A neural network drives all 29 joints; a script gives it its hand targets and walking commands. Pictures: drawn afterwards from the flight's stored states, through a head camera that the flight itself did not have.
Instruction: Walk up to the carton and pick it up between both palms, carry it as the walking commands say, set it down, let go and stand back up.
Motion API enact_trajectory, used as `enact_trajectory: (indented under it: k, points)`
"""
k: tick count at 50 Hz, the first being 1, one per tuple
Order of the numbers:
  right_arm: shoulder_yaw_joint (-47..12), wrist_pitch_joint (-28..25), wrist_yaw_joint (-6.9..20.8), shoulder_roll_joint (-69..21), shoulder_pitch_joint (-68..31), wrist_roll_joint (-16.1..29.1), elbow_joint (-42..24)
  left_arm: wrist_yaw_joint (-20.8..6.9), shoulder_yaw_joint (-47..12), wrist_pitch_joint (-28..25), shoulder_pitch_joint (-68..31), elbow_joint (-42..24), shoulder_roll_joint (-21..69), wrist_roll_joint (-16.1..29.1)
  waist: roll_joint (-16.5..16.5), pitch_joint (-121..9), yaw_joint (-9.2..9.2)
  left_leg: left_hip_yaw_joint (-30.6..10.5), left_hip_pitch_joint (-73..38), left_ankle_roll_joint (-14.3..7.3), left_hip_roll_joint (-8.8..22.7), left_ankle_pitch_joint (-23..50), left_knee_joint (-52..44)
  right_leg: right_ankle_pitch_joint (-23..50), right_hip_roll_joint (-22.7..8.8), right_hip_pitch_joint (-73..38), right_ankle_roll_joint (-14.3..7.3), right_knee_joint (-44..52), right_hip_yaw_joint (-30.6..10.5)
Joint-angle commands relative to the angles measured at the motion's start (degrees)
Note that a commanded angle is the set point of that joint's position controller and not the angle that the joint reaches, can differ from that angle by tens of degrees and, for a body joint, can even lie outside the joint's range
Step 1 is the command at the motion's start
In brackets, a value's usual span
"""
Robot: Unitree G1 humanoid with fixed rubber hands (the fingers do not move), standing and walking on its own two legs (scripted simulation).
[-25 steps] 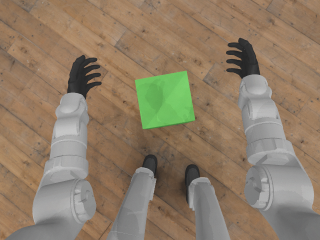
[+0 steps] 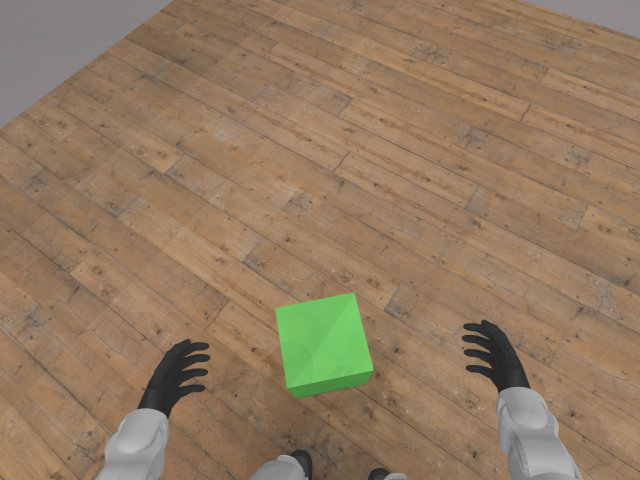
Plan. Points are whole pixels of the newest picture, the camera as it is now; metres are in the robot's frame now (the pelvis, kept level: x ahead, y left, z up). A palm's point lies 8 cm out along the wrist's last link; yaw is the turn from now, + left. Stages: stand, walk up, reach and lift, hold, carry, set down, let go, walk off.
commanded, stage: let go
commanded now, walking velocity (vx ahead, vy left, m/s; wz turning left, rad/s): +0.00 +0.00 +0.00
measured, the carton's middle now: (323, 348) +0.40 +0.06 -0.64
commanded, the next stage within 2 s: stand in 0.68 s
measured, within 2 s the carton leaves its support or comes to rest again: neither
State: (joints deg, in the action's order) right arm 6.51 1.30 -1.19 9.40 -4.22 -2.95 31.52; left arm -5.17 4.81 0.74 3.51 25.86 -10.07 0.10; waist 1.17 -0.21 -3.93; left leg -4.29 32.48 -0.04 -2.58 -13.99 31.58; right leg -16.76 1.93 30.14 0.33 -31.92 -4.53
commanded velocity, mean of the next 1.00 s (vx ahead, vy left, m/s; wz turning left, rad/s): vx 0.00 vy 0.00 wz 0.00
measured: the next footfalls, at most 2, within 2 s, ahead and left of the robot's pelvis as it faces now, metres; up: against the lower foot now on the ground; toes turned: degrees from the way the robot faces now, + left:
none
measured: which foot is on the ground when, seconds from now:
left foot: down 0.00-1.00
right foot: down 0.00-1.00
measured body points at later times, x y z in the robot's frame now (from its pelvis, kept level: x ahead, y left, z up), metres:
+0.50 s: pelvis +0.01 -0.01 +0.01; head +0.02 -0.01 +0.46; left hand +0.19 +0.23 -0.06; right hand +0.18 -0.24 -0.06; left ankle +0.00 +0.11 -0.73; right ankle -0.02 -0.12 -0.73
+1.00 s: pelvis +0.02 +0.01 +0.01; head +0.03 +0.03 +0.46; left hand +0.15 +0.30 -0.10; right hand +0.14 -0.29 -0.07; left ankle +0.00 +0.11 -0.73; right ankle -0.02 -0.12 -0.73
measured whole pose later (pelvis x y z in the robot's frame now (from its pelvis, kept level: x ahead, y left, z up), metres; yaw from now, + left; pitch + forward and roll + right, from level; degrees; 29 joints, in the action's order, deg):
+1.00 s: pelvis +0.02 +0.01 +0.01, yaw -1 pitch +0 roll +0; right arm 3.0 0.7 -1.1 19.0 10.9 -2.3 43.0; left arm 1.0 2.3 1.3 12.6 40.0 -20.1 -2.3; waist -2.7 0.9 0.2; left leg -2.8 12.1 -1.3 -2.5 -16.9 29.3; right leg -18.3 1.6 9.3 0.7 -27.9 -6.0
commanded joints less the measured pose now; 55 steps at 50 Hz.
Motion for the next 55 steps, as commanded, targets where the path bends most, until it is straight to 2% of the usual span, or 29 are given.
enact_trajectory:
  k: [1, 9, 16, 21, 25, 30, 34, 35, 37, 39, 40, 42, 45, 47, 55]
  points:
    - [-0.3, -1.9, 0.8, 3.9, 3.2, 0.6, -6.3, 0.8, 0.5, -1.5, 2.3, -6.7, -5.3, 0.0, -1.2, -16.2, 1.41, 1.8, -21.7, 2.5, 0.6, 22.0, -3.1, 15.7, 0.5, -10.6, 1.0, 5.7, 2.8]
    - [-1.9, -0.7, 2.8, 5.6, 13.2, 1.8, -10.6, 1.1, -0.2, 0.3, 7.7, -7.4, -6.4, -0.2, -3.4, -7.9, 2.8, 3.2, -26.1, 1.0, -0.8, 18.6, -7.7, 20.6, -0.5, -20.6, 1.8, 10.1, 2.5]
    - [-3.6, 2.4, 4.3, 6.6, 14.5, 2.9, -12.7, 1.0, -0.2, 3.7, 7.2, -6.9, -8.2, -0.7, -2.5, -0.6, 2.91, 4.1, -28.1, 0.2, -1.2, 12.0, -9.1, 15.4, -1.0, -22.4, 1.8, 11.7, 2.5]
    - [-3.3, 4.2, 4.7, 6.9, 14.8, 2.8, -12.0, 1.0, -0.6, 5.7, 6.5, -6.4, -8.8, -0.9, -1.9, 2.3, 3.43, 4.3, -29.2, -0.1, -1.2, 10.7, -9.0, 14.4, -0.7, -22.6, 1.4, 11.4, 2.7]
    - [-2.9, 3.5, 3.8, 7.8, 15.6, 3.4, -10.9, 2.9, -1.2, 9.6, 5.1, -7.2, -8.0, -0.5, -1.6, 1.1, 3.62, 3.9, -28.9, 0.2, -1.3, 11.0, -8.1, 15.7, -0.4, -22.8, 1.4, 10.2, 3.1]
    - [-2.6, 3.9, 3.7, 7.2, 15.3, 3.0, -10.6, 4.0, -2.4, 11.5, 5.0, -8.1, -7.7, -0.6, -2.5, 1.2, 4.44, 3.3, -27.5, 0.6, -0.9, 10.0, -6.8, 15.1, 0.1, -22.4, 1.1, 9.2, 3.0]
    - [-2.8, 4.2, 3.8, 6.5, 14.7, 3.1, -10.4, 5.0, -1.9, 12.7, 4.8, -8.5, -8.0, -0.7, -1.6, 1.0, 5.11, 2.6, -26.3, 1.1, -0.4, 9.4, -6.0, 13.2, 0.4, -20.9, 0.9, 8.7, 3.7]
    - [-1.2, 2.4, 1.2, 14.9, 15.6, 0.0, -1.9, 6.6, 0.0, 7.7, 4.2, -2.0, -14.8, -2.5, -7.4, 4.1, 2.79, 0.4, -17.3, 1.6, 3.6, 5.2, -6.5, 2.7, -2.5, -17.8, 0.9, 8.2, 0.7]
    - [-1.2, 0.8, -0.1, 14.9, 15.5, -0.9, -0.4, 6.7, -0.3, 3.8, 5.4, 0.4, -14.2, -2.7, -3.7, 3.4, 3.85, -1.4, -17.0, 0.2, 4.3, -3.9, -8.2, -5.3, -3.4, -16.0, -0.2, 8.8, -2.3]
    - [-1.4, -0.3, -0.2, 14.5, 13.4, -0.6, 1.0, 6.2, -0.4, 1.9, 5.3, 2.0, -13.6, -2.9, -0.1, 2.4, 3.62, -3.2, -15.2, -0.4, 5.1, -8.2, -10.0, -3.8, -2.9, -17.3, -0.5, 7.3, -2.3]
    - [-1.5, -0.7, 0.0, 14.8, 12.5, -0.3, 1.8, 5.8, -0.5, 1.4, 5.2, 2.9, -13.4, -2.9, 0.8, 1.1, 3.36, -3.7, -15.4, -0.6, 5.4, -7.3, -10.4, -0.9, -2.8, -18.7, -0.6, 6.6, -2.0]
    - [-1.5, -1.1, 0.2, 14.9, 12.1, 0.2, 3.2, 5.6, -0.5, 0.6, 5.6, 4.8, -14.0, -2.8, 0.3, -0.5, 3.35, -3.8, -17.0, -0.7, 5.7, -1.6, -9.4, 3.8, -3.2, -19.9, -0.5, 6.4, -2.4]
    - [-1.6, -1.5, 0.0, 15.9, 12.7, 0.5, 5.6, 6.0, -0.7, -0.3, 5.9, 7.4, -15.1, -2.5, -0.1, -2.6, 3.97, -3.2, -21.1, -0.6, 5.9, 8.4, -7.2, 9.4, -3.9, -20.2, -0.4, 6.5, -3.2]
    - [-1.7, -1.6, -0.1, 16.8, 13.0, 0.6, 7.1, 6.3, -0.9, -0.6, 6.3, 9.0, -15.8, -2.4, 0.0, -3.3, 4.2, -3.1, -22.9, -0.6, 6.1, 12.4, -6.6, 11.9, -4.2, -20.4, -0.5, 6.5, -3.3]
    - [-2.3, -1.5, -0.4, 18.8, 12.8, 1.0, 11.3, 6.9, -1.7, -0.9, 7.0, 14.0, -17.7, -2.1, -0.4, -3.1, 4.36, -2.9, -25.6, -0.6, 6.5, 19.5, -6.7, 17.5, -4.9, -21.6, -0.5, 7.1, -3.6]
